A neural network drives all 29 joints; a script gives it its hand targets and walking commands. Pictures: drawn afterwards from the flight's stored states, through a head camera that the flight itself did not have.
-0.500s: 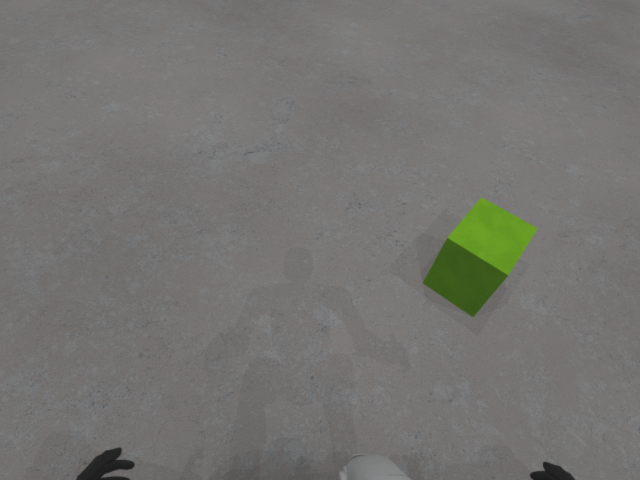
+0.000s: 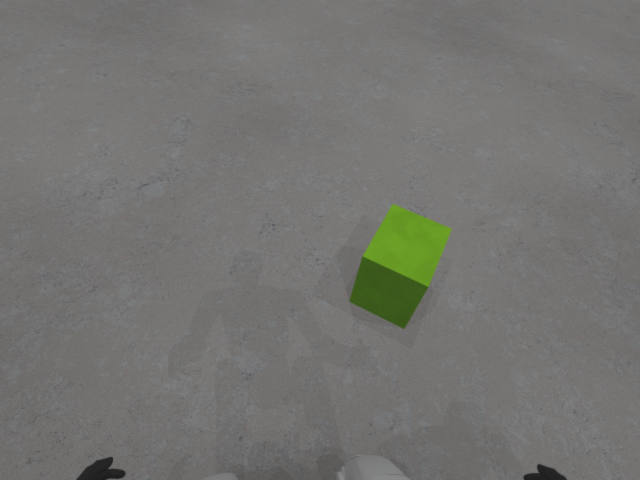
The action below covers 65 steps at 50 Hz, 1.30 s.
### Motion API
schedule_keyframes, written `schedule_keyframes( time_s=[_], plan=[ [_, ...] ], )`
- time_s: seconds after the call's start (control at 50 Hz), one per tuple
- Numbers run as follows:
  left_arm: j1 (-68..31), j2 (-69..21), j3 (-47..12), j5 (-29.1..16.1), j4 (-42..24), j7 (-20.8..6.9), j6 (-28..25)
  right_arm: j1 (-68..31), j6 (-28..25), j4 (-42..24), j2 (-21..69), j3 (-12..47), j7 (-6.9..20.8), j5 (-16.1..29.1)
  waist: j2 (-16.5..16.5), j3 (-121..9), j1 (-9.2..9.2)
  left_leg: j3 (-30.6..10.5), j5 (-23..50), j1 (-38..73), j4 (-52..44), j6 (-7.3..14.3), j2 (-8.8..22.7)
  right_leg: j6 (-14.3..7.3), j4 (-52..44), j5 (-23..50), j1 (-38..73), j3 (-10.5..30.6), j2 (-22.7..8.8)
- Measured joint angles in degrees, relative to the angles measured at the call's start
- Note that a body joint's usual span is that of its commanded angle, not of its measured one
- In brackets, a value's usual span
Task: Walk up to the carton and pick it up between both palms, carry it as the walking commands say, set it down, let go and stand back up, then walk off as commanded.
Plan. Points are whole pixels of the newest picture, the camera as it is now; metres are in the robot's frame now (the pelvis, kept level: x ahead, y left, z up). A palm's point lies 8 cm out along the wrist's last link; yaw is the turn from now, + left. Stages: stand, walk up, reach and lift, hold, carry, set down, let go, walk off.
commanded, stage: walk up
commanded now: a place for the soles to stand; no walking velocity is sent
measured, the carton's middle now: (398, 266) +0.83 -0.34 -0.61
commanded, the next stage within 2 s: none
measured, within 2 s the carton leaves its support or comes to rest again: neither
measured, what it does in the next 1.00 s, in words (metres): walks ahead: right foot, then left foot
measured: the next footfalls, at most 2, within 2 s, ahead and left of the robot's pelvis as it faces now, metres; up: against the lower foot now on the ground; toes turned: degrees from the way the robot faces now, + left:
right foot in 0.14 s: +0.14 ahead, -0.22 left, +0.00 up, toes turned +0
left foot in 0.38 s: +0.24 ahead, +0.01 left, +0.00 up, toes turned -1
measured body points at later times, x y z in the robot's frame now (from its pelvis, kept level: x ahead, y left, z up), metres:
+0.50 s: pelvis +0.14 -0.11 -0.01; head +0.16 -0.09 +0.44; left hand +0.27 +0.18 -0.12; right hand +0.18 -0.43 -0.09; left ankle +0.20 +0.01 -0.71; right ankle +0.12 -0.24 -0.68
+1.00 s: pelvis +0.26 -0.18 -0.01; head +0.28 -0.18 +0.44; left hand +0.40 +0.12 -0.11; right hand +0.29 -0.50 -0.12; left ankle +0.36 -0.09 -0.71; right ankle +0.22 -0.31 -0.68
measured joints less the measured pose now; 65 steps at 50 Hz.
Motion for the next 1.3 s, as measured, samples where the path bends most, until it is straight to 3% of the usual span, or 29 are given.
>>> schedule_keyframes(
  time_s=[0.1,0.14,0.16,0.2,0.24,0.32,0.36,0.4,0.48,0.54,0.6,0.64,0.66,0.72,0.8,0.86,0.9,0.94,1.04,1.12,1.16,1.22,1.26,1.3],
  plan=[
    [0.0,0.0,0.0,0.0,0.0,-0.4,-0.1,0.6,0.0,0.0,-2.1,0.0,0.9,-0.2,0.7,0.0,0.04,0.5,-2.7,4.4,-0.5,-2.2,2.9,0.3,-4.6,-1.3,-0.1,-0.2,-4.9],
    [0.2,0.4,0.0,0.0,-0.1,-0.4,-0.9,0.5,0.3,0.0,-2.7,0.0,1.1,-0.2,0.8,-0.5,0.08,0.6,-3.9,4.2,1.3,-2.7,4.4,0.1,-11.2,1.8,0.2,-0.5,-5.0],
    [0.2,0.5,0.0,0.1,0.0,-0.3,-1.6,0.3,0.7,0.1,-3.0,0.0,1.1,-0.2,1.0,-0.2,0.11,0.1,-3.6,2.5,5.6,-1.9,5.2,1.5,-11.1,2.3,0.2,-0.8,-4.6],
    [1.0,0.4,0.0,-0.2,0.0,-0.2,-2.3,-0.5,2.2,0.0,-3.1,0.0,1.1,-0.1,1.3,-0.2,0.14,-2.4,-4.0,-2.0,14.3,-1.3,3.4,2.7,-10.0,1.6,0.1,-0.9,-3.6],
    [1.6,0.4,0.0,-0.7,0.0,0.5,-2.5,-1.7,2.2,0.0,-3.2,0.0,1.1,0.0,1.5,-0.2,0.08,-3.0,-4.4,-7.1,17.3,-0.8,0.5,1.9,-10.6,1.4,0.1,-0.7,-3.1],
    [2.6,0.4,0.0,-0.8,0.0,1.6,-2.5,-3.2,1.4,-0.1,-3.3,0.0,1.1,0.0,2.8,-0.3,0.03,-3.1,-7.6,-13.9,13.9,-0.4,-3.8,1.2,-10.8,0.3,0.3,-0.8,-1.5],
    [2.8,0.4,0.0,-1.0,0.0,1.6,-2.5,-3.1,0.9,-0.1,-3.0,0.0,1.1,0.0,3.4,-0.4,-0.02,-3.2,-2.4,-13.1,6.1,0.1,-5.2,1.1,-10.4,-0.7,0.9,-0.8,-0.3],
    [2.7,0.4,0.0,-1.3,0.0,1.7,-2.5,-2.6,0.1,0.0,-2.6,0.0,1.0,0.0,3.9,0.0,-0.02,-3.1,6.5,-10.6,2.9,1.5,-4.1,0.1,-6.2,-1.4,1.0,-0.7,1.5],
    [2.7,0.5,0.0,-0.9,0.0,1.8,-2.3,-0.2,0.4,0.0,0.0,0.0,1.3,0.0,1.9,0.0,0.01,-2.2,2.2,-4.9,2.8,1.3,-2.5,-0.4,0.8,-1.7,0.9,-0.9,1.6],
    [2.7,0.5,0.0,-0.6,0.0,1.7,-2.3,0.5,0.9,0.0,-0.2,0.0,1.8,-0.2,1.6,0.1,0.03,-2.2,0.3,-1.7,2.1,1.3,-1.2,-0.4,0.6,-2.9,0.8,-0.8,-0.6],
    [2.7,0.6,0.0,-0.6,0.0,1.7,-2.5,0.5,1.1,0.0,-1.3,0.0,2.3,-0.3,1.9,-0.1,0.07,-2.2,-1.3,-0.1,2.1,0.7,0.1,-0.4,-4.1,-2.9,0.7,-1.0,-3.2],
    [3.3,0.8,0.0,-0.4,-0.1,1.8,-3.7,0.5,1.7,0.0,-1.9,0.0,2.6,-0.3,2.0,-0.9,0.07,-2.2,-2.7,-0.8,3.7,0.5,1.2,-0.2,-11.0,0.3,1.1,-1.1,-3.4],
    [3.5,0.8,0.0,-0.1,0.0,1.8,-4.2,0.4,2.3,0.1,-2.1,0.0,2.6,-0.3,2.3,-0.8,0.10,-2.7,-3.6,-2.0,7.2,0.5,1.4,0.9,-10.5,1.9,1.0,-1.4,-3.0],
    [4.6,0.7,0.0,-0.3,0.0,2.1,-4.9,-0.7,3.6,0.0,-2.8,0.0,2.6,-0.3,3.1,-1.0,0.10,-3.8,-4.7,-7.5,15.1,0.5,-1.3,1.4,-10.1,0.8,0.9,-1.7,-2.4],
    [5.6,0.7,0.0,-0.5,0.0,3.2,-4.9,-2.6,3.4,0.0,-3.8,0.0,2.6,-0.3,4.5,-1.0,0.07,-3.9,-7.0,-14.6,15.2,0.5,-4.3,1.0,-10.2,-0.5,1.0,-1.7,-1.9],
    [5.8,0.7,0.0,-0.7,0.0,3.6,-4.9,-3.0,3.2,0.0,-3.7,0.0,2.6,-0.3,5.4,-1.1,0.03,-3.9,-3.3,-16.6,11.6,0.5,-5.1,1.0,-10.2,-1.7,1.7,-1.7,-1.3],
    [5.8,0.7,0.0,-1.1,0.0,3.7,-4.9,-3.0,3.0,-0.1,-3.6,0.0,2.6,-0.3,6.0,-1.2,-0.02,-4.0,1.1,-14.2,4.3,1.4,-5.2,1.2,-9.2,-2.9,2.2,-1.8,-0.7],
    [5.1,0.7,0.0,-1.4,0.0,3.9,-4.9,-2.9,2.7,0.0,-3.4,0.0,2.6,-0.3,6.3,-0.1,-0.01,-3.6,7.4,-12.5,3.8,2.2,-4.6,0.5,-3.6,-3.5,1.5,-1.7,-0.1],
    [4.7,0.7,0.0,-1.4,0.0,4.1,-4.9,-2.3,3.9,0.0,-0.6,0.0,3.3,-0.3,5.4,0.3,0.04,-3.2,3.5,-7.4,3.8,2.4,-3.7,-0.4,1.8,-7.2,0.9,-2.6,-0.1],
    [5.0,0.8,0.0,-1.1,0.1,4.4,-5.6,-2.4,5.3,0.0,-0.5,0.0,3.6,-0.5,5.2,-0.3,0.11,-3.1,2.2,-7.2,4.4,2.2,-3.4,-1.1,-8.9,-3.1,1.4,-2.6,-1.6],
    [5.6,0.7,0.0,-0.2,0.5,4.9,-6.2,-2.4,6.6,0.0,-0.6,0.0,3.6,-0.5,5.4,-0.3,0.04,-3.3,-0.4,-8.1,6.9,2.2,-3.3,0.2,-9.5,1.0,1.3,-2.8,-1.6],
    [6.1,0.7,0.0,0.0,0.7,5.5,-6.2,-2.5,7.4,0.0,-1.2,0.0,3.5,-0.5,6.1,-0.3,0.05,-3.4,-4.7,-10.1,8.8,2.2,-3.8,0.7,-9.3,-0.2,1.3,-2.8,-1.9],
    [6.1,0.7,0.0,0.0,0.7,6.1,-6.2,-2.6,7.4,0.0,-2.1,0.0,3.4,-0.5,6.8,-0.4,0.04,-3.4,-4.4,-11.3,8.9,2.2,-3.8,1.2,-9.3,-0.7,1.3,-2.8,-2.1],
    [6.1,0.7,0.0,-0.2,0.7,6.4,-6.2,-2.7,7.1,-0.1,-2.9,0.0,3.3,-0.5,7.6,-0.4,0.03,-3.4,0.9,-11.2,7.5,2.3,-3.7,2.0,-9.0,-1.2,1.3,-2.8,-2.1]
  ],
)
